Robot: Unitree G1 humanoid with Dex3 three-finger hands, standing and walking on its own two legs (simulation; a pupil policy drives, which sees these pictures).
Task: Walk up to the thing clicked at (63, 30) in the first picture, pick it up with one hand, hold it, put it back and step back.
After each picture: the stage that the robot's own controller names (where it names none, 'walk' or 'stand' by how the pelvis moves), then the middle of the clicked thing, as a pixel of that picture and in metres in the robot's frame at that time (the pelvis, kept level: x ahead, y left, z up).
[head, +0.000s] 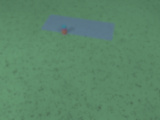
stand; (64, 29) +1.62 +0.23 -0.72
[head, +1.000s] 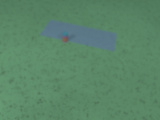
walk; (65, 37) +1.50 +0.14 -0.71
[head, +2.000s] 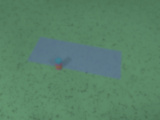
walk; (58, 63) +0.98 +0.18 -0.71
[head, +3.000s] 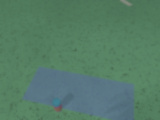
walk; (57, 105) +0.59 +0.21 -0.70
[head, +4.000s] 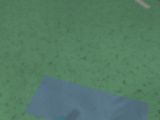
stand; out of the picture +0.40 +0.20 -0.70
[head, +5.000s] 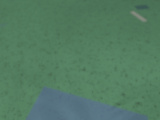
stand; out of the picture +0.37 +0.17 -0.72
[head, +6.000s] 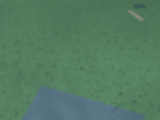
stand; out of the picture +0.37 +0.18 -0.73
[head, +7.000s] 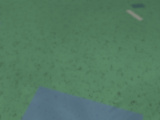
stand; out of the picture +0.36 +0.20 -0.73
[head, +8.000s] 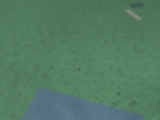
stand; out of the picture +0.35 +0.20 -0.73
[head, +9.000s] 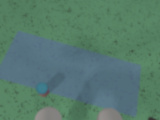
go down; (43, 89) +0.40 +0.20 -0.52
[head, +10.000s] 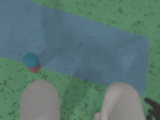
go down; (32, 63) +0.45 +0.23 -0.32
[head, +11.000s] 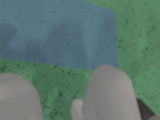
close in; out of the picture +0.42 +0.27 -0.23
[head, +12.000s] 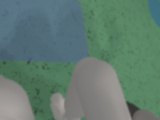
close; out of the picture +0.42 +0.29 -0.22
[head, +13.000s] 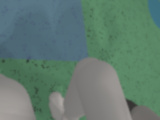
lift; out of the picture +0.40 +0.28 -0.22
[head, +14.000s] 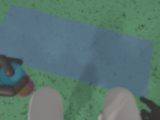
lift; (18, 81) +0.32 +0.22 -0.06
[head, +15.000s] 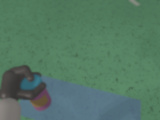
hold; (37, 93) +0.32 +0.16 -0.01
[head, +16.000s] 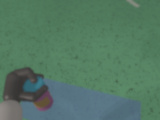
hold; (39, 94) +0.32 +0.16 -0.02
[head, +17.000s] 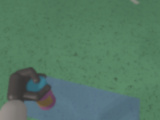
crouch; (42, 93) +0.32 +0.15 -0.03
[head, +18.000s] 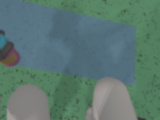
crouch; (4, 51) +0.44 +0.23 -0.12
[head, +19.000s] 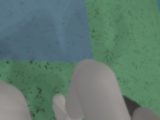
lower; out of the picture +0.41 +0.29 -0.22
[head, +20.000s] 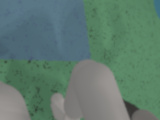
lower; out of the picture +0.41 +0.29 -0.23
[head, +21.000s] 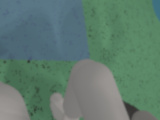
lower; out of the picture +0.41 +0.29 -0.23
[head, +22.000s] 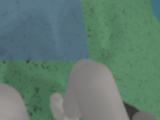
lower; out of the picture +0.41 +0.29 -0.23
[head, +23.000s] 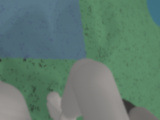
open; out of the picture +0.41 +0.28 -0.23
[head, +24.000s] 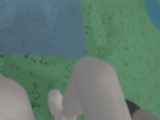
rise; out of the picture +0.39 +0.27 -0.22
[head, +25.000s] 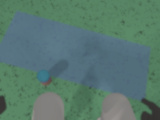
walk; (44, 78) +0.42 +0.20 -0.44
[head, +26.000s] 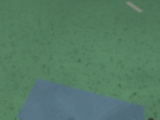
stand; out of the picture +0.36 +0.17 -0.66
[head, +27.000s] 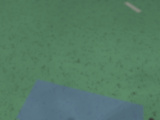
stand; out of the picture +0.36 +0.19 -0.67
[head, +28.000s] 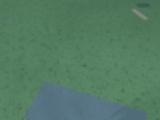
stand; out of the picture +0.37 +0.16 -0.71
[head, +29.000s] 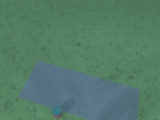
walk; (57, 112) +0.41 +0.14 -0.70
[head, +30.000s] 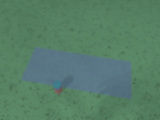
walk; (58, 87) +0.61 +0.20 -0.69
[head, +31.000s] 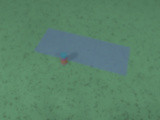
stand; (64, 58) +0.96 +0.17 -0.70
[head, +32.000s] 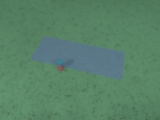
stand; (60, 65) +0.96 +0.21 -0.71
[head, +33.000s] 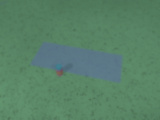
stand; (59, 70) +0.97 +0.23 -0.73
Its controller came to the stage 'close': yes
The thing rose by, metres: 0.69
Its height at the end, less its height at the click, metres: +0.00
